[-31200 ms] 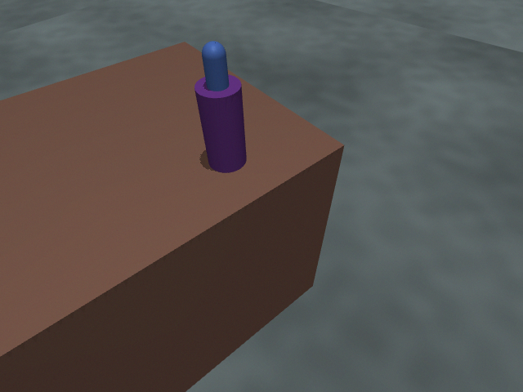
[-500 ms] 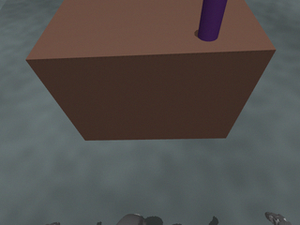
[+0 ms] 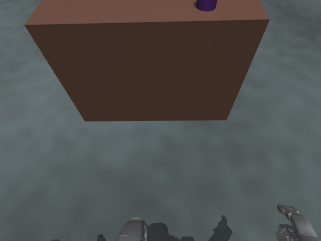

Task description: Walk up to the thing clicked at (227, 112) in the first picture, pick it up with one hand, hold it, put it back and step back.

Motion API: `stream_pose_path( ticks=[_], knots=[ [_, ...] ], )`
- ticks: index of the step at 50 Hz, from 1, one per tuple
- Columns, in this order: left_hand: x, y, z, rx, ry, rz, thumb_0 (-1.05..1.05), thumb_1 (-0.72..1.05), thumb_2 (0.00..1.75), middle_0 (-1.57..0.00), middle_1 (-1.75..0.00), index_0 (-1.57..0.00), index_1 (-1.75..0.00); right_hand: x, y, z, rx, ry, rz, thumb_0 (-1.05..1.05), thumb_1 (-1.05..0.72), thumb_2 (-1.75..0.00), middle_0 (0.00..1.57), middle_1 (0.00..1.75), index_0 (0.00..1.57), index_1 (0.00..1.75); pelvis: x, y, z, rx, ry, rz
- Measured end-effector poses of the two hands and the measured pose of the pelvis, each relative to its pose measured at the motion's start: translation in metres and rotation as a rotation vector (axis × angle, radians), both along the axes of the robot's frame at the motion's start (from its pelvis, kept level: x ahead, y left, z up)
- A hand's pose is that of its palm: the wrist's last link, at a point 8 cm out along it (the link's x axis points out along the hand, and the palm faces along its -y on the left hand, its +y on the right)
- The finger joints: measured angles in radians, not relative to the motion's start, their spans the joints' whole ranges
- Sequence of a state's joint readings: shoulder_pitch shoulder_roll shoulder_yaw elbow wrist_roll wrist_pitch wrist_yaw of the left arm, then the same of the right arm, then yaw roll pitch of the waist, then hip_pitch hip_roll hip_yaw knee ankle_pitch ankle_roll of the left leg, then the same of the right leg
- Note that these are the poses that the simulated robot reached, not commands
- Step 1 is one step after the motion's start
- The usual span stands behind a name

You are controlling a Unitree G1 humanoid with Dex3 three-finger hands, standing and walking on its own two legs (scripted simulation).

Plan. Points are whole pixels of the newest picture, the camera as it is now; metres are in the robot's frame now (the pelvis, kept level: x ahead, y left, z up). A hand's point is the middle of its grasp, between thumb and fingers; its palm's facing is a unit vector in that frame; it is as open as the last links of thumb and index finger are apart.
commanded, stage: step back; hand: right
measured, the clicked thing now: out of the picture +1.05 -0.17 +0.14
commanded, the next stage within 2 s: stand in 1.22 s
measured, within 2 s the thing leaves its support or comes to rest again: neither
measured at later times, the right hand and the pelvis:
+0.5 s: hand out of the picture -0.02 -0.25 -0.13, palm faces -0.14 +0.93 -0.34, open 7.3 cm; pelvis -0.11 +0.00 +0.02, yaw +7 degrees
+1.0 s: hand out of the picture +0.03 -0.25 -0.15, palm faces -0.17 +0.93 -0.33, open 7.3 cm; pelvis -0.07 +0.00 +0.01, yaw +7 degrees
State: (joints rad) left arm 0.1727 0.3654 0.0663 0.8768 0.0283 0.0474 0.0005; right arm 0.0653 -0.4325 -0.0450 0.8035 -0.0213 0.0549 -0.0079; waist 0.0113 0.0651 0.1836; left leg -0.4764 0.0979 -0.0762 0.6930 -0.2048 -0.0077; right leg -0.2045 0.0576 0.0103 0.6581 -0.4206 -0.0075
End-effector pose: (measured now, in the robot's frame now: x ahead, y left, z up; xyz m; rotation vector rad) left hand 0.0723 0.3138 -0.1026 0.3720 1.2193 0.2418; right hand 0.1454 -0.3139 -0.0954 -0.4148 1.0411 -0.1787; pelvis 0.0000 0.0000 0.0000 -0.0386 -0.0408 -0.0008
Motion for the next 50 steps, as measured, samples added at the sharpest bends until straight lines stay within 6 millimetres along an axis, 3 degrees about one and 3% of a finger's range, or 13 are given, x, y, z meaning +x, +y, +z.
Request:
stream_pose_path(
  ticks=[5, 11, 17, 24, 31, 35, 40, 45, 50],
  knots=[
    [-0.055, -0.016, 0.021, 0.017, 0.021, 0.03, 0.01, 0.9, 0.9, -0.21, -0.3, -0.21, -0.3, -0.043, -0.007, -0.003, 0.042, 0.049, -0.029, 0.0, -0.91, -0.9, 0.2, 0.3, 0.21, 0.3, -0.026, -0.012, 0.013, 0.074, 0.013, -0.003],
    [-0.089, -0.01, 0.035, 0.067, -0.035, 0.05, 0.01, 0.9, 0.9, -0.21, -0.3, -0.21, -0.3, -0.1, -0.009, -0.017, 0.054, 0.135, -0.001, 0.0, -0.91, -0.9, 0.2, 0.3, 0.21, 0.3, -0.06, -0.017, 0.013, 0.065, 0.018, 0.051],
    [-0.127, 0.007, 0.028, 0.071, -0.1, 0.102, 0.01, 0.9, 0.9, -0.21, -0.3, -0.21, -0.3, -0.138, 0.004, -0.025, 0.056, 0.204, 0.051, 0.0, -0.91, -0.9, 0.2, 0.3, 0.21, 0.3, -0.091, -0.011, 0.005, 0.048, 0.003, 0.123],
    [-0.166, 0.012, 0.021, 0.008, -0.035, 0.14, 0.01, 0.9, 0.9, -0.21, -0.3, -0.21, -0.3, -0.168, 0.016, -0.001, 0.064, 0.158, 0.028, 0.0, -0.91, -0.9, 0.2, 0.3, 0.21, 0.3, -0.105, -0.001, 0.018, 0.047, -0.01, 0.121],
    [-0.174, 0.0, 0.016, -0.011, 0.005, 0.119, 0.01, 0.91, 0.9, -0.21, -0.3, -0.21, -0.3, -0.168, 0.0, 0.003, 0.06, 0.129, 0.007, 0.0, -0.9, -0.9, 0.2, 0.3, 0.21, 0.3, -0.105, -0.013, 0.018, 0.057, -0.003, 0.091],
    [-0.172, -0.016, 0.015, 0.003, -0.006, 0.117, 0.01, 0.91, 0.9, -0.21, -0.3, -0.21, -0.3, -0.157, -0.015, -0.008, 0.056, 0.132, -0.009, 0.0, -0.91, -0.9, 0.2, 0.3, 0.21, 0.3, -0.099, -0.021, 0.012, 0.018, -0.016, 0.089],
    [-0.171, -0.025, 0.024, 0.002, -0.017, 0.143, 0.01, 0.9, 0.9, -0.21, -0.3, -0.21, -0.3, -0.139, -0.011, -0.008, 0.071, 0.149, 0.024, 0.0, -0.91, -0.9, 0.2, 0.3, 0.21, 0.3, -0.089, -0.021, 0.019, 0.042, -0.012, 0.091],
    [-0.161, -0.017, 0.029, 0.013, -0.006, 0.148, 0.01, 0.9, 0.9, -0.21, -0.3, -0.21, -0.3, -0.123, -0.001, -0.01, 0.075, 0.164, 0.044, 0.0, -0.91, -0.9, 0.2, 0.3, 0.21, 0.3, -0.078, -0.013, 0.021, 0.041, -0.004, 0.102],
    [-0.138, 0.005, 0.02, 0.016, -0.018, 0.15, 0.01, 0.9, 0.9, -0.21, -0.3, -0.21, -0.3, -0.109, 0.019, -0.016, 0.064, 0.186, 0.055, 0.0, -0.91, -0.9, 0.2, 0.3, 0.2, 0.3, -0.066, 0.002, 0.014, 0.041, 0.002, 0.125]
  ],
)
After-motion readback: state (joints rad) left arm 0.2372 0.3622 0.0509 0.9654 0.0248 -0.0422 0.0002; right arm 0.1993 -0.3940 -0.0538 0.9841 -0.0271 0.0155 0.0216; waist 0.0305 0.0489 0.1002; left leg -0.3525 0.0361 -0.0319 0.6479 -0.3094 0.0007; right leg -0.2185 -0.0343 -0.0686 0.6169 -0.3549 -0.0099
